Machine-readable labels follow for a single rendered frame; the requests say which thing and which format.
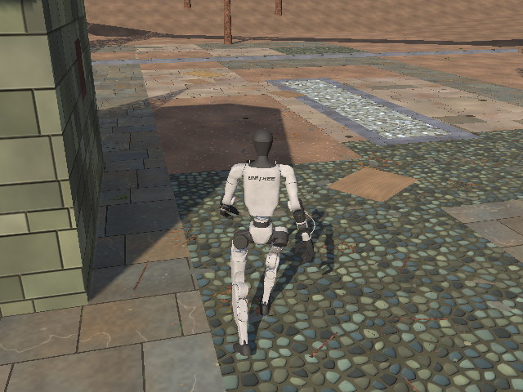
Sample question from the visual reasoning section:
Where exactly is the right robot upper arm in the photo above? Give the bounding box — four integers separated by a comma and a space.
279, 164, 301, 212

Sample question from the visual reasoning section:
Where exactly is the robot left foot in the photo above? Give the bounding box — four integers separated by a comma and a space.
233, 341, 252, 356

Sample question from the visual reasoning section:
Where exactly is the left robot upper arm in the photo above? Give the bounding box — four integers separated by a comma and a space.
222, 163, 246, 206

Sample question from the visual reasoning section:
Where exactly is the right robot forearm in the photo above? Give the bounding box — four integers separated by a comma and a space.
293, 199, 311, 241

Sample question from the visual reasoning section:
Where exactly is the left robot hand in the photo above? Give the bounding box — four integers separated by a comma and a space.
220, 205, 239, 220

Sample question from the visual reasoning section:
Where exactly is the left robot thigh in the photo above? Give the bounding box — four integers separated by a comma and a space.
230, 229, 250, 299

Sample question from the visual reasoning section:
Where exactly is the right robot hand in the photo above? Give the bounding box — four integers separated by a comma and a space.
295, 239, 314, 264

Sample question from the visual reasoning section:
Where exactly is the left robot forearm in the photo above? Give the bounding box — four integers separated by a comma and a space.
219, 193, 230, 212

